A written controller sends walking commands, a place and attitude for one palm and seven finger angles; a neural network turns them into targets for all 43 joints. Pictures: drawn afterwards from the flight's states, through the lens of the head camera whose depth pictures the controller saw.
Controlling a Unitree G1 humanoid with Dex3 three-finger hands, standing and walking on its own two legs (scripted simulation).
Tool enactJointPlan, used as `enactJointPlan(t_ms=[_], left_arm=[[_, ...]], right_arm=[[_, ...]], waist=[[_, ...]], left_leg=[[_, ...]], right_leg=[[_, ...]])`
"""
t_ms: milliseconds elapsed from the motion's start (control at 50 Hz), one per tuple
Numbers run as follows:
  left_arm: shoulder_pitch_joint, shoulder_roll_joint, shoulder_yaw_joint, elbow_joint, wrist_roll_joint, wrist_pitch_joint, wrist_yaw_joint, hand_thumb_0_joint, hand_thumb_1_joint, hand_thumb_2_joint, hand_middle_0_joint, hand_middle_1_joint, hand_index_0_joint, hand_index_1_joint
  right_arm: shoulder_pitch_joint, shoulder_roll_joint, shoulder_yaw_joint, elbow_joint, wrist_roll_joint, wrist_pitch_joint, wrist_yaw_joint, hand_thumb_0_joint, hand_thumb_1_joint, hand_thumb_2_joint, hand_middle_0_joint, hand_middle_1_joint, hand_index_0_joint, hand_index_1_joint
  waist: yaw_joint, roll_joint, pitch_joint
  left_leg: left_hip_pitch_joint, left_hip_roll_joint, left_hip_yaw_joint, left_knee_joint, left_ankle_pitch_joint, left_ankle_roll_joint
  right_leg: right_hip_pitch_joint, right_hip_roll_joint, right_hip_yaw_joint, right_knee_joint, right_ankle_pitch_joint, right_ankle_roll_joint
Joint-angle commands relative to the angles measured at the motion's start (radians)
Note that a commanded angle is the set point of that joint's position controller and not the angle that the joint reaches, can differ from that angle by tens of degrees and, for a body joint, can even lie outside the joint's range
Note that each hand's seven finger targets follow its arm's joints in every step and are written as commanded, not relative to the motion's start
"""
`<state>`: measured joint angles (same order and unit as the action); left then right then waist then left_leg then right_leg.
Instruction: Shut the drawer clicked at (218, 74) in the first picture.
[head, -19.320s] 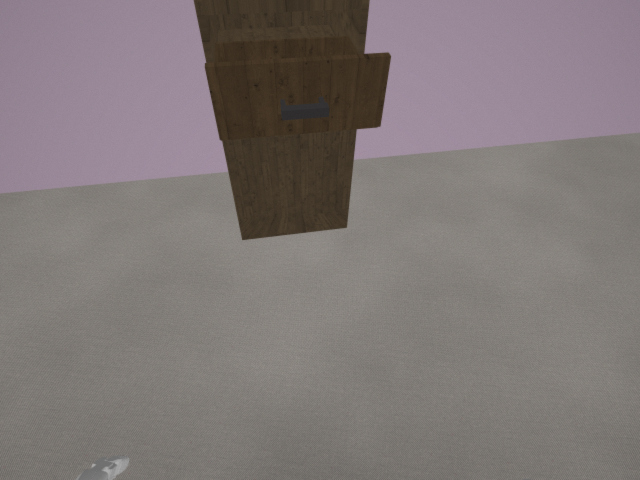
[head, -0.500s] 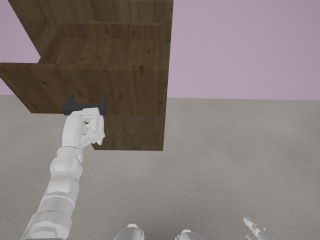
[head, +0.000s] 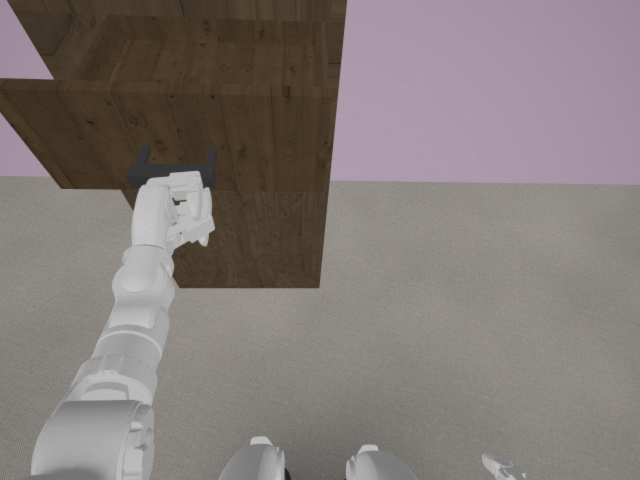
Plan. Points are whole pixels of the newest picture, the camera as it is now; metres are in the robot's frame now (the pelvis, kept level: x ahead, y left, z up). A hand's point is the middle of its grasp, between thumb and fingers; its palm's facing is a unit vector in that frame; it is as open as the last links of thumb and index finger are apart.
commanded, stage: push the drawer shut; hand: left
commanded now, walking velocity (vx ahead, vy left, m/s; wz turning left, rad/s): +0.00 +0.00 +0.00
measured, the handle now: (176, 164) +0.51 +0.19 +0.07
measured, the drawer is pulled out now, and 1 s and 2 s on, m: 0.16 0.03 0.00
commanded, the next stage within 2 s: pull the fist back off the drawer in 1.62 s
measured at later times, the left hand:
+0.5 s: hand (214, 173) +0.50 +0.14 +0.06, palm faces +0.02 -1.00 -0.03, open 3.1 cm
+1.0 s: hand (217, 143) +0.56 +0.14 +0.06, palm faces +0.01 -1.00 -0.02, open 3.2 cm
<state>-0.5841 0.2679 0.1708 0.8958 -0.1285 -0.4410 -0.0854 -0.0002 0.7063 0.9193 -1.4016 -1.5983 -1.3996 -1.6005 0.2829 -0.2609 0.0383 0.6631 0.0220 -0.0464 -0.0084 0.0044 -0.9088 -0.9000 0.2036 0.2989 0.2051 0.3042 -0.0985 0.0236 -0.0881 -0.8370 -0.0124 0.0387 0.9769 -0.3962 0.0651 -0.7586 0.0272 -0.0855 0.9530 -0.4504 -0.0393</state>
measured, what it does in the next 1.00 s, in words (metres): stands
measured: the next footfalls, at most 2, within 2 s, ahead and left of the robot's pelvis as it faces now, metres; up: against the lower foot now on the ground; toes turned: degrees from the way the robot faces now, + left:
none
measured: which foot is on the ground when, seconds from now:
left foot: down 0.00-1.00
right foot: down 0.00-1.00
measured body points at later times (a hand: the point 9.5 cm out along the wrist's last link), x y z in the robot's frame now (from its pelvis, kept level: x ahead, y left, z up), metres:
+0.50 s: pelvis +0.00 +0.00 -0.01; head +0.12 +0.02 +0.42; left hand +0.50 +0.19 +0.06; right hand +0.01 -0.26 -0.13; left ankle +0.04 +0.08 -0.68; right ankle +0.01 -0.10 -0.68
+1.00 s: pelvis +0.01 +0.00 -0.02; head +0.15 +0.02 +0.41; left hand +0.55 +0.19 +0.06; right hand -0.02 -0.26 -0.12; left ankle +0.04 +0.08 -0.68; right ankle +0.01 -0.10 -0.68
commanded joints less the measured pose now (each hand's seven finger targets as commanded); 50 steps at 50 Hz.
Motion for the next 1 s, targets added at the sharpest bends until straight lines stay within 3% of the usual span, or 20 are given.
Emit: enactJointPlan(t_ms=[0,40,80,120,240,260,300,420,460,480,540,560,600,660,740,780,820,940,960,980], left_arm=[[-0.619,0.208,0.077,-0.17,-0.026,-0.075,0.023,0.0,0.9,0.9,-1.4,-1.6,-1.4,-1.6],[-0.662,0.222,0.089,-0.146,-0.027,-0.079,0.022,0.0,0.9,0.9,-1.4,-1.6,-1.4,-1.6],[-0.688,0.234,0.097,-0.141,-0.019,-0.088,0.02,0.0,0.9,0.9,-1.4,-1.6,-1.4,-1.6],[-0.685,0.254,0.119,-0.122,-0.014,-0.092,0.023,0.0,0.9,0.9,-1.4,-1.6,-1.4,-1.6],[-0.75,0.26,0.118,-0.03,0.012,-0.092,0.028,0.0,0.9,0.9,-1.4,-1.6,-1.4,-1.6],[-0.772,0.295,0.142,-0.027,0.016,-0.096,0.031,0.0,0.9,0.9,-1.4,-1.6,-1.4,-1.6],[-0.806,0.278,0.117,-0.026,0.03,-0.099,0.031,0.0,0.9,0.9,-1.4,-1.6,-1.4,-1.6],[-0.862,0.346,0.16,0.021,0.048,-0.085,0.03,0.0,0.9,0.9,-1.4,-1.6,-1.4,-1.6],[-0.88,0.357,0.167,0.018,0.055,-0.085,0.029,0.0,0.9,0.9,-1.4,-1.6,-1.4,-1.6],[-0.91,0.333,0.143,0.004,0.056,-0.084,0.028,0.0,0.9,0.9,-1.4,-1.6,-1.4,-1.6],[-0.89,0.389,0.192,0.075,0.056,-0.064,0.031,0.0,0.9,0.9,-1.4,-1.6,-1.4,-1.6],[-0.918,0.388,0.184,0.067,0.057,-0.065,0.029,0.0,0.9,0.9,-1.4,-1.6,-1.4,-1.6],[-0.932,0.409,0.198,0.064,0.068,-0.064,0.029,0.0,0.9,0.9,-1.4,-1.6,-1.4,-1.6],[-0.964,0.378,0.178,0.068,0.067,-0.065,0.028,0.0,0.9,0.9,-1.4,-1.6,-1.4,-1.6],[-0.97,0.463,0.227,0.094,0.083,-0.054,0.032,0.0,0.9,0.9,-1.4,-1.6,-1.4,-1.6],[-1.002,0.459,0.219,0.092,0.09,-0.054,0.031,0.0,0.9,0.9,-1.4,-1.6,-1.4,-1.6],[-1.012,0.464,0.22,0.113,0.091,-0.045,0.029,0.0,0.9,0.9,-1.4,-1.6,-1.4,-1.6],[-1.052,0.515,0.257,0.119,0.095,-0.036,0.027,0.0,0.9,0.9,-1.4,-1.6,-1.4,-1.6],[-1.064,0.505,0.248,0.126,0.093,-0.035,0.024,0.0,0.9,0.9,-1.4,-1.6,-1.4,-1.6],[-1.068,0.536,0.272,0.123,0.095,-0.035,0.026,0.0,0.9,0.9,-1.4,-1.6,-1.4,-1.6]], right_arm=[[0.09,-0.164,-0.056,-0.078,-0.005,-0.022,-0.015,0.0,-0.9,-0.9,0.2,0.3,0.2,0.3],[0.102,-0.167,-0.057,-0.072,-0.008,-0.021,-0.015,0.0,-0.9,-0.9,0.2,0.3,0.2,0.3],[0.115,-0.17,-0.059,-0.072,-0.011,-0.019,-0.012,0.0,-0.9,-0.9,0.2,0.3,0.2,0.3],[0.126,-0.172,-0.06,-0.073,-0.016,-0.014,-0.007,0.0,-0.9,-0.9,0.2,0.3,0.2,0.3],[0.157,-0.174,-0.06,-0.065,-0.024,0.002,0.005,0.0,-0.9,-0.9,0.2,0.3,0.2,0.3],[0.165,-0.179,-0.061,-0.062,-0.026,0.003,0.005,0.0,-0.9,-0.9,0.2,0.3,0.2,0.3],[0.174,-0.177,-0.062,-0.06,-0.028,0.009,0.008,0.0,-0.9,-0.9,0.2,0.3,0.2,0.3],[0.215,-0.184,-0.061,-0.053,-0.036,0.021,0.011,0.0,-0.9,-0.9,0.2,0.3,0.2,0.3],[0.227,-0.186,-0.063,-0.054,-0.041,0.028,0.012,0.0,-0.9,-0.9,0.2,0.3,0.2,0.3],[0.23,-0.183,-0.062,-0.052,-0.041,0.029,0.015,0.0,-0.9,-0.9,0.2,0.3,0.2,0.3],[0.248,-0.191,-0.061,-0.047,-0.043,0.037,0.017,0.0,-0.9,-0.9,0.2,0.3,0.2,0.3],[0.252,-0.191,-0.059,-0.045,-0.043,0.039,0.016,0.0,-0.9,-0.9,0.2,0.3,0.2,0.3],[0.26,-0.191,-0.06,-0.047,-0.045,0.042,0.017,0.0,-0.9,-0.9,0.2,0.3,0.2,0.3],[0.272,-0.188,-0.059,-0.046,-0.05,0.046,0.023,0.0,-0.9,-0.9,0.2,0.3,0.2,0.3],[0.287,-0.196,-0.057,-0.048,-0.053,0.055,0.023,0.0,-0.9,-0.9,0.2,0.3,0.2,0.3],[0.294,-0.196,-0.056,-0.047,-0.054,0.06,0.024,0.0,-0.9,-0.9,0.2,0.3,0.2,0.3],[0.3,-0.199,-0.055,-0.046,-0.056,0.064,0.025,0.0,-0.9,-0.9,0.2,0.3,0.2,0.3],[0.324,-0.202,-0.053,-0.045,-0.063,0.072,0.026,0.0,-0.9,-0.9,0.2,0.3,0.2,0.3],[0.331,-0.202,-0.051,-0.041,-0.065,0.073,0.028,0.0,-0.9,-0.9,0.2,0.3,0.2,0.3],[0.333,-0.207,-0.052,-0.04,-0.066,0.076,0.028,0.0,-0.9,-0.9,0.2,0.3,0.2,0.3]], waist=[[-0.058,0.039,-0.374],[-0.067,0.023,-0.379],[-0.066,0.056,-0.428],[-0.055,0.063,-0.449],[-0.084,0.041,-0.405],[-0.086,0.051,-0.407],[-0.099,0.08,-0.435],[-0.108,0.081,-0.464],[-0.108,0.114,-0.497],[-0.122,0.13,-0.514],[-0.122,0.082,-0.469],[-0.136,0.081,-0.464],[-0.128,0.108,-0.488],[-0.145,0.121,-0.49],[-0.141,0.115,-0.499],[-0.151,0.149,-0.514],[-0.161,0.132,-0.501],[-0.162,0.158,-0.55],[-0.174,0.17,-0.542],[-0.165,0.168,-0.55]], left_leg=[[0.328,0.027,-0.128,-0.129,0.083,-0.036],[0.317,0.027,-0.126,-0.121,0.086,-0.034],[0.344,0.027,-0.128,-0.114,0.121,-0.035],[0.35,0.028,-0.133,-0.109,0.141,-0.039],[0.285,0.029,-0.125,-0.09,0.123,-0.031],[0.279,0.029,-0.126,-0.082,0.127,-0.028],[0.303,0.032,-0.131,-0.077,0.133,-0.029],[0.268,0.032,-0.126,-0.054,0.145,-0.024],[0.3,0.034,-0.134,-0.047,0.188,-0.027],[0.321,0.037,-0.134,-0.043,0.2,-0.027],[0.254,0.036,-0.128,-0.039,0.171,-0.024],[0.25,0.036,-0.127,-0.035,0.181,-0.02],[0.256,0.036,-0.125,-0.029,0.203,-0.022],[0.289,0.04,-0.135,-0.023,0.225,-0.023],[0.239,0.038,-0.124,-0.012,0.22,-0.02],[0.263,0.04,-0.127,-0.003,0.245,-0.02],[0.25,0.042,-0.131,-0.002,0.237,-0.021],[0.258,0.043,-0.129,0.017,0.296,-0.021],[0.274,0.045,-0.137,0.016,0.316,-0.022],[0.267,0.047,-0.138,0.019,0.311,-0.023]], right_leg=[[-0.011,0.006,0.071,-0.139,0.107,0.016],[-0.012,0.007,0.072,-0.138,0.111,0.017],[-0.015,0.009,0.071,-0.126,0.132,0.016],[-0.016,0.01,0.068,-0.118,0.141,0.013],[-0.047,0.015,0.071,-0.116,0.129,0.016],[-0.055,0.015,0.073,-0.11,0.132,0.015],[-0.083,0.015,0.072,-0.105,0.128,0.016],[-0.074,0.019,0.08,-0.101,0.137,0.017],[-0.086,0.02,0.074,-0.089,0.162,0.013],[-0.099,0.02,0.073,-0.09,0.169,0.016],[-0.082,0.025,0.076,-0.101,0.149,0.018],[-0.083,0.026,0.079,-0.1,0.163,0.018],[-0.08,0.025,0.079,-0.094,0.181,0.017],[-0.12,0.028,0.069,-0.089,0.184,0.016],[-0.084,0.029,0.08,-0.091,0.191,0.018],[-0.107,0.03,0.078,-0.085,0.206,0.017],[-0.117,0.031,0.074,-0.086,0.195,0.019],[-0.094,0.035,0.075,-0.077,0.248,0.018],[-0.114,0.037,0.069,-0.073,0.258,0.017],[-0.115,0.037,0.067,-0.071,0.246,0.017]])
